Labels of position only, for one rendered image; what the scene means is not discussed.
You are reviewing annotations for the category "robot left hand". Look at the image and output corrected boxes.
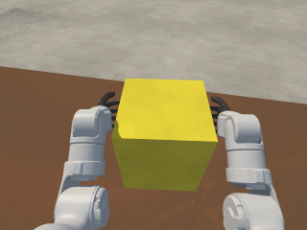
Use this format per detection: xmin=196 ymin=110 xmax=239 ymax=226
xmin=98 ymin=91 xmax=120 ymax=128

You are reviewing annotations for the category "left robot upper arm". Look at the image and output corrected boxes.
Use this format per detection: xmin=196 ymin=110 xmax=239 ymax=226
xmin=34 ymin=185 xmax=109 ymax=230

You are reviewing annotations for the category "right robot upper arm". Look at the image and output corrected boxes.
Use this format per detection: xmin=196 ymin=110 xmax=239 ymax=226
xmin=223 ymin=193 xmax=285 ymax=230

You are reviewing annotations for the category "right robot forearm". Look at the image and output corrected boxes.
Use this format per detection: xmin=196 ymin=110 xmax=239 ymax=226
xmin=217 ymin=110 xmax=285 ymax=226

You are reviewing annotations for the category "left robot forearm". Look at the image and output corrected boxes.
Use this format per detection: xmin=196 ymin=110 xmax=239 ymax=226
xmin=54 ymin=105 xmax=112 ymax=220

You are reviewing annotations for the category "robot right hand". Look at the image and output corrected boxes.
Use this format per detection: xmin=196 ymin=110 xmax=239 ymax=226
xmin=209 ymin=96 xmax=230 ymax=134

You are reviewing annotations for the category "carton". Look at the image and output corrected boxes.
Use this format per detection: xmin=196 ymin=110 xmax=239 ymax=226
xmin=111 ymin=79 xmax=218 ymax=192

